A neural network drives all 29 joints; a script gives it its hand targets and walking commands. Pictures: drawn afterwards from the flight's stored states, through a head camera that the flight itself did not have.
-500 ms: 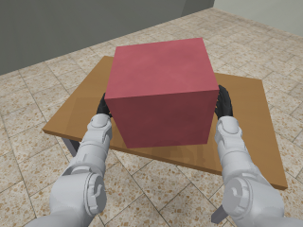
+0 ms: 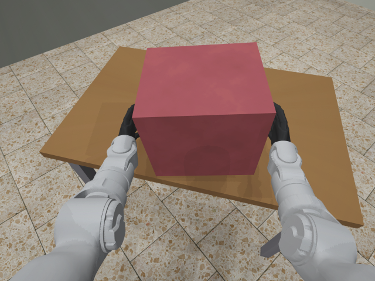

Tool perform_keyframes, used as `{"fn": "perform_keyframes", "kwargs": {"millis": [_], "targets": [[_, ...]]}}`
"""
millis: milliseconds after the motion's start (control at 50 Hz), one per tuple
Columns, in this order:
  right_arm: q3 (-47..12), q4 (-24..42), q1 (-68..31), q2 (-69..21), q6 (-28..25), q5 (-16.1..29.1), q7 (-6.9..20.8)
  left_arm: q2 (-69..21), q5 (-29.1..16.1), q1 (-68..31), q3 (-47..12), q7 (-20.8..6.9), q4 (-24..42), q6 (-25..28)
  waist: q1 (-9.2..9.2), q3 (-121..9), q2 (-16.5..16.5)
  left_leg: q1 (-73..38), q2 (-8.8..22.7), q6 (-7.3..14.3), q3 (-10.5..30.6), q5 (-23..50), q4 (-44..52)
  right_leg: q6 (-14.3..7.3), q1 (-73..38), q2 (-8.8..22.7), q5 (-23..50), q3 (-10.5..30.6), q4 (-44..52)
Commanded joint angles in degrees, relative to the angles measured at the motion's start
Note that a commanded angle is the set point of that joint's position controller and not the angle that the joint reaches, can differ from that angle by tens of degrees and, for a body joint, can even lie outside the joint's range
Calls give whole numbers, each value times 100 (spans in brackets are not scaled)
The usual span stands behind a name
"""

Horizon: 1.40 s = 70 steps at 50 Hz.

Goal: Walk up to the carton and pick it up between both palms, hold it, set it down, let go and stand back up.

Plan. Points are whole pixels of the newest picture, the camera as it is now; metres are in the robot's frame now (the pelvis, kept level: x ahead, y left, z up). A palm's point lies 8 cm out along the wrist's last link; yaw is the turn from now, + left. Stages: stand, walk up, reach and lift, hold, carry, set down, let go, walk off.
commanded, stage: set down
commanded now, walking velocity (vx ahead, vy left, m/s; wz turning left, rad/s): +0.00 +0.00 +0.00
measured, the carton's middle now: (202, 114) +0.48 -0.05 +0.06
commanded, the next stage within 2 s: none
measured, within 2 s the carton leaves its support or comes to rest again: rests again in 0.26 s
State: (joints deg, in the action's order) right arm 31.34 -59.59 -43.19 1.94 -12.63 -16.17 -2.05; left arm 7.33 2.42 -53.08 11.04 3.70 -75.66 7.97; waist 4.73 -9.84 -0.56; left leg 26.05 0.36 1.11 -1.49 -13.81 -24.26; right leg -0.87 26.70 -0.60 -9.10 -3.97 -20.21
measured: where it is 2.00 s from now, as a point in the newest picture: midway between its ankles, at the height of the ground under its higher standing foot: outside the picture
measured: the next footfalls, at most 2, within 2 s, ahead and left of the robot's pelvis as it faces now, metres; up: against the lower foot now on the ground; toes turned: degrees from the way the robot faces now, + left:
none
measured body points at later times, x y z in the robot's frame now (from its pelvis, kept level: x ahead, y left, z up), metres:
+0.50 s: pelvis -0.01 +0.00 -0.02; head +0.09 +0.00 +0.42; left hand +0.46 +0.13 +0.02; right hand +0.41 -0.22 +0.02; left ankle -0.04 +0.10 -0.74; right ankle -0.01 -0.11 -0.74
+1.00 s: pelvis -0.05 -0.01 -0.03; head +0.04 +0.02 +0.41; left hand +0.49 +0.19 +0.16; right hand +0.42 -0.29 +0.16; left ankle -0.04 +0.10 -0.74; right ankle -0.01 -0.11 -0.74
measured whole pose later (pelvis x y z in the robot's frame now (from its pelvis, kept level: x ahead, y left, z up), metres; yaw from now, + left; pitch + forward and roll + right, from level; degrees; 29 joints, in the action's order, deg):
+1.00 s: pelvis -0.05 -0.01 -0.03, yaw -1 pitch +25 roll -1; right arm -0.5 -74.7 -70.0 24.5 3.9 21.8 0.3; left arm 28.9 -30.3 -82.2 -20.8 -0.7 -90.7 0.8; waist 8.9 -16.7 0.8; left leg 47.9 1.5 0.5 -1.2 -15.2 -38.1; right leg -2.0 48.4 -1.3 -9.8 -3.7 -33.2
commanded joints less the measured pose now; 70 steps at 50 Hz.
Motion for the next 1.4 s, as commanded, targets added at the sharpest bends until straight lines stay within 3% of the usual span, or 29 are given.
{"fn": "perform_keyframes", "kwargs": {"millis": [0, 220, 360, 420, 460, 540, 600, 680, 780, 840, 900, 1000, 1060, 1120, 1140, 1160, 1220, 1280, 1380], "targets": [[-1727, 452, -4319, -2784, -424, -252, 1016, -2905, -3, -5092, -1025, -977, 1414, 879, 103, -5061, -213, -1355, 141, -453, 4, 3455, -280, 247, -2621, 111, 4244, -30, -778], [-1937, 273, -4346, -2850, -609, -153, 986, -2885, -267, -5091, -1270, -1027, 822, 1362, 132, -5625, -195, -342, 93, -382, 42, 3360, -448, 262, -2854, 185, 4901, 109, -1208], [-1997, 156, -4377, -2439, -703, -20, 990, -2821, -482, -4990, -1517, -951, 617, 1534, 171, -5934, -347, -948, 198, -437, 165, 4000, -897, 169, -1742, 26, 4179, 27, -1189], [-1890, -54, -4455, -2020, -694, 129, 950, -2442, -572, -5123, -1543, -914, 442, 1586, 135, -5951, -465, -1191, 218, -479, 132, 4060, -1106, 137, -1220, -17, 3856, 16, -1148], [-1835, -81, -4533, -1484, -701, 272, 862, -1860, -742, -5207, -1493, -825, 387, 1652, 130, -6093, -353, -839, 178, -493, 83, 3858, -1129, 151, -1453, -22, 4023, 53, -1315], [-1400, 186, -4390, 1151, -684, 1006, 326, 771, -1204, -5113, -1152, -305, 550, 1601, 114, -6509, -232, -505, 117, -535, -6, 3699, -1236, 259, -1686, -65, 4206, 155, -1567], [-1847, 594, -4721, 2553, -464, 2126, -107, 2247, -1838, -5252, -1397, 25, 712, 1229, 102, -7098, -209, -92, 46, -568, -56, 3561, -1345, 318, -2093, -120, 4758, 322, -1780], [-2409, 365, -5090, 3124, 271, 2898, -162, 2577, -2623, -5360, -1971, -25, 48, 479, 229, -6557, 25, 10, 22, -539, 39, 2633, -1300, 339, -1607, -183, 4003, 261, -1753], [-2835, -323, -5459, 3239, 977, 3444, 53, 2515, -3179, -5802, -2773, -188, -498, -165, 308, -5310, -268, -475, 95, -551, 244, 1877, -1256, 92, -137, -166, 2381, 129, -1376], [-2995, -509, -5474, 3212, 1198, 3670, 205, 2491, -3270, -5903, -3092, -286, -558, -345, 320, -5046, -608, -555, 95, -564, 302, 1812, -1249, -15, 189, -126, 2148, 97, -1278], [-3169, -669, -5471, 3127, 1413, 3861, 285, 2583, -3310, -5913, -3189, -400, -713, -518, 317, -4767, -627, -348, 79, -464, 373, 1613, -1154, -59, 227, -50, 1998, 122, -1228], [-3064, -525, -5458, 2957, 1596, 3758, 216, 2828, -3175, -6025, -3146, -577, -764, -542, 378, -4461, -790, 352, 3, -267, 366, 1001, -890, -47, -127, 68, 1755, 184, -1203], [-2884, -156, -5456, 2923, 1518, 3624, 106, 2945, -3127, -6083, -3056, -592, -526, -429, 396, -4855, -862, 432, -32, -261, 310, 1041, -919, -37, -341, 77, 1843, 154, -1291], [-2526, 177, -5405, 2987, 1419, 3366, -27, 2953, -3015, -6265, -2970, -530, -96, -311, 512, -5584, -1170, 130, 3, -369, 287, 1211, -1030, -71, -202, 56, 1874, 50, -1329], [-1695, -582, -6084, 2837, 1398, 3049, -84, 2298, -3520, -6541, -3576, -607, -649, -210, 1012, -5015, -1374, -415, -44, -542, 411, 894, -889, -30, 681, 210, 1340, -272, -1379], [-1764, -547, -5830, 2883, 1234, 2823, -62, 2347, -3488, -6539, -3484, -583, -537, -75, 890, -5128, -1554, -931, -20, -588, 339, 802, -990, -97, 1190, 178, 1082, -303, -1339], [-1594, -279, -5722, 3079, 957, 2564, -186, 2647, -3330, -6331, -3272, -471, -276, 47, 875, -6392, -1486, -1191, -100, -681, 192, 1810, -1494, -27, 770, 1, 1982, -254, -1444], [-1543, 74, -5583, 3139, 864, 2455, -386, 2971, -3071, -6111, -2902, -451, -124, 49, 818, -6840, -1321, -621, -264, -670, 64, 1997, -1623, 83, -225, -43, 2762, -109, -1561], [-1773, 927, -5261, 2994, 967, 2669, -519, 3246, -2786, -5875, -2422, -324, 537, -106, 592, -7395, -1133, 426, -412, -527, 33, 1890, -1560, 226, -1580, -4, 3363, 179, -1889]]}}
